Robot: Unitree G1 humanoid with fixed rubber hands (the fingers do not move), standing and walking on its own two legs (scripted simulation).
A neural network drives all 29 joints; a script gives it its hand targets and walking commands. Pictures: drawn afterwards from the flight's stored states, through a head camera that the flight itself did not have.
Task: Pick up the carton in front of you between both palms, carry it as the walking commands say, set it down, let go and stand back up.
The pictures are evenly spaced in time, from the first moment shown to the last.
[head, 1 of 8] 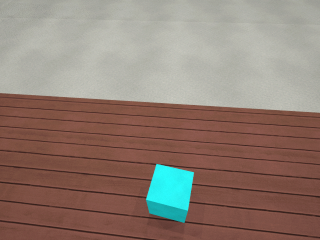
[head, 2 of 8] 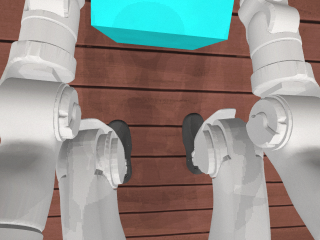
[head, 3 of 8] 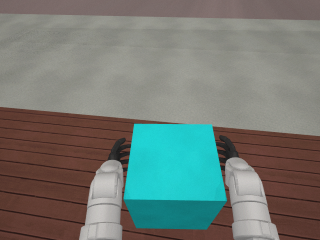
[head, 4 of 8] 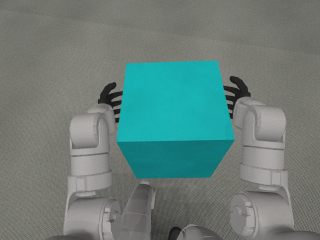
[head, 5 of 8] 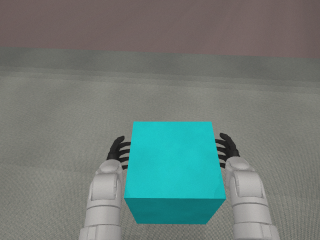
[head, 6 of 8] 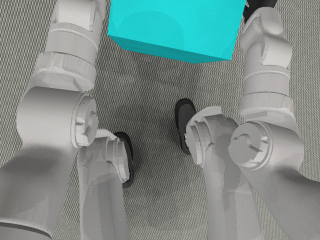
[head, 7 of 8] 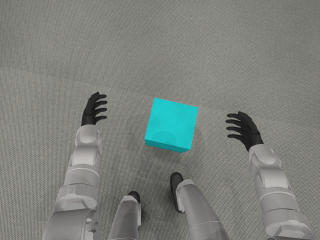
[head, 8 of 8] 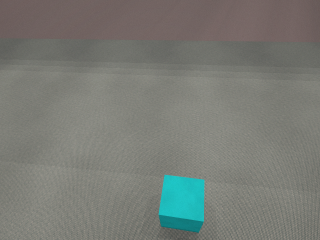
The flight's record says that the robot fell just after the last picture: no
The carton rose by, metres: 0.68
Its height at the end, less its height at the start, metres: -0.14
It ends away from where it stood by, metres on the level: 2.63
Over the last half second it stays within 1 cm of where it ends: yes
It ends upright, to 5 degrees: yes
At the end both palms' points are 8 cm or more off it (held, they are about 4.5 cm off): yes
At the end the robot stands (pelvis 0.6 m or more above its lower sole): yes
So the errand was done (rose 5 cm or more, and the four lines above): yes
